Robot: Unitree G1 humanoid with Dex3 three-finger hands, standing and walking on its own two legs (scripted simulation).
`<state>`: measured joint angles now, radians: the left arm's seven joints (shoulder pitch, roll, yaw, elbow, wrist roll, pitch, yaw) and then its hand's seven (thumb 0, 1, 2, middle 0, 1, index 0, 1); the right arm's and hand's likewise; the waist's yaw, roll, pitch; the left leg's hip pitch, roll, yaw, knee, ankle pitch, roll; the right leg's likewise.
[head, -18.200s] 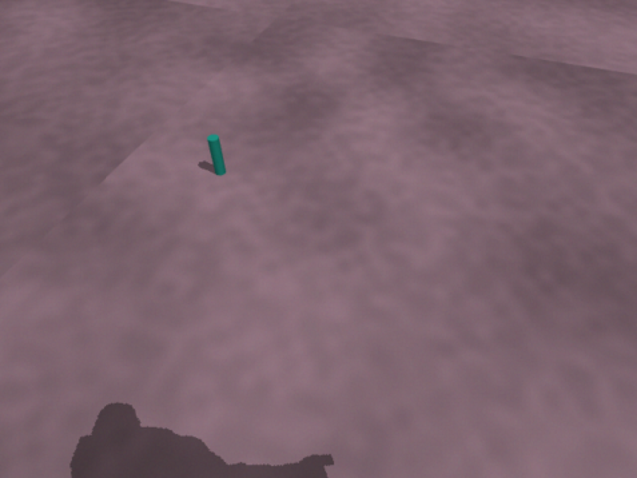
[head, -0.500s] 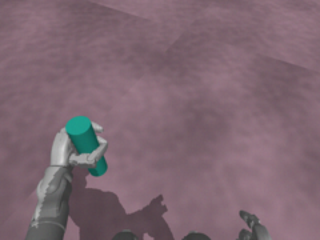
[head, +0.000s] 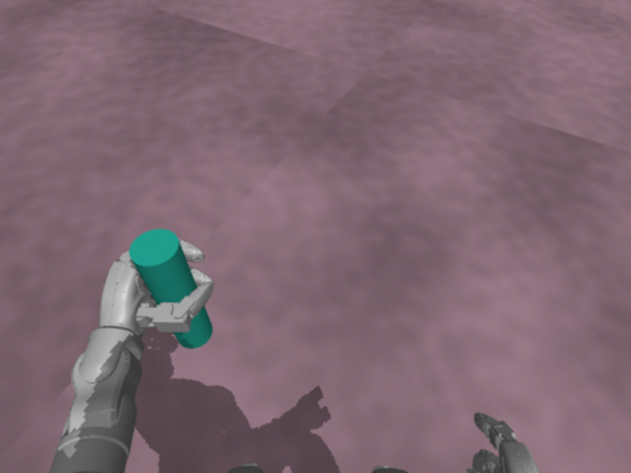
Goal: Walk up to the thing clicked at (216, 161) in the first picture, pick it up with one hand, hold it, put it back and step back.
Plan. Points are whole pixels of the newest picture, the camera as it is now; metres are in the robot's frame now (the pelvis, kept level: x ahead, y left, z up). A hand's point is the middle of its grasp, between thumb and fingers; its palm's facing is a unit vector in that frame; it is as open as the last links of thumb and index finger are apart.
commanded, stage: hold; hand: left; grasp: from the side
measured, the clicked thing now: (177, 296) +0.32 +0.18 +0.04
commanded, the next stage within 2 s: crouch in 1.88 s
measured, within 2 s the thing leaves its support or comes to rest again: neither
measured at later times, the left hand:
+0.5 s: hand (180, 289) +0.32 +0.17 +0.06, palm faces -0.03 -1.00 +0.01, open 6.9 cm
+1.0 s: hand (180, 289) +0.32 +0.17 +0.06, palm faces -0.04 -1.00 +0.00, open 6.9 cm
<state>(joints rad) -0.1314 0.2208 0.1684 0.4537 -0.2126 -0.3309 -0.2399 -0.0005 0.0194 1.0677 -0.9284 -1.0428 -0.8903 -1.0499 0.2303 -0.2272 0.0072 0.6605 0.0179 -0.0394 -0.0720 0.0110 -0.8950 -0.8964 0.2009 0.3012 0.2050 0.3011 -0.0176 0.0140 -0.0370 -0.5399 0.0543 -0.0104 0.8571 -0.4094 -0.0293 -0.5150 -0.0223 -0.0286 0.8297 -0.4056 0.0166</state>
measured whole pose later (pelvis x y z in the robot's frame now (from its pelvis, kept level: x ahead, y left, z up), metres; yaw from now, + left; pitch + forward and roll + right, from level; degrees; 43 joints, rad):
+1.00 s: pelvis +0.00 +0.00 +0.01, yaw +0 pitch +4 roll -1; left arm -0.16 0.22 0.16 0.50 -0.20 -0.35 -0.24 0.00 0.02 1.06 -0.92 -1.05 -0.88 -1.06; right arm 0.23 -0.22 0.00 0.67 0.02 -0.04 -0.06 0.01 -0.89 -0.90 0.20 0.30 0.21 0.30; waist -0.02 0.01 -0.02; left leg -0.51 0.05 -0.01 0.82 -0.39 -0.02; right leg -0.48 -0.02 -0.03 0.79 -0.38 0.02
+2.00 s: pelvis +0.00 +0.00 +0.00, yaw +0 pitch +5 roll -1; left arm -0.16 0.21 0.16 0.52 -0.20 -0.36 -0.23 0.00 0.03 1.06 -0.92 -1.06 -0.88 -1.07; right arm 0.24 -0.22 0.00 0.68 0.01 -0.05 -0.05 0.01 -0.90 -0.90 0.20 0.30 0.20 0.30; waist -0.02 0.01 -0.03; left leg -0.52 0.05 -0.01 0.83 -0.39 -0.02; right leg -0.49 -0.02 -0.02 0.80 -0.39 0.02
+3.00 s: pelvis -0.08 +0.00 -0.31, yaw -3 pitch +32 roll -4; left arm -0.66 0.36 0.40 1.11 -0.09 -0.77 -0.26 0.00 0.03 1.05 -0.92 -1.04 -0.88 -1.05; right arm 0.11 -0.25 0.03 0.71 -0.11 -0.06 0.08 0.01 -0.90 -0.91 0.20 0.30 0.21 0.30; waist -0.13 -0.02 -0.15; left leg -2.00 0.04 -0.10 2.11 -0.68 -0.04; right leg -1.96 -0.02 -0.03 2.07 -0.68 0.02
